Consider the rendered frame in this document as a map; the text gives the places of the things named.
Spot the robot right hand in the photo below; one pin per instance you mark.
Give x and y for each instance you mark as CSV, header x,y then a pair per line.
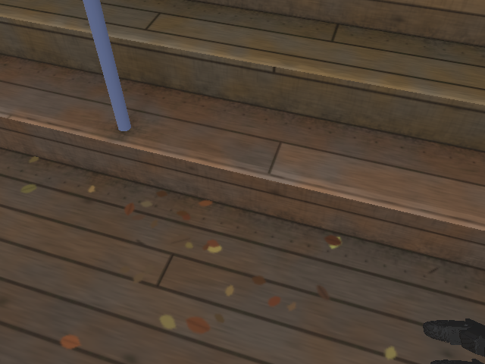
x,y
469,334

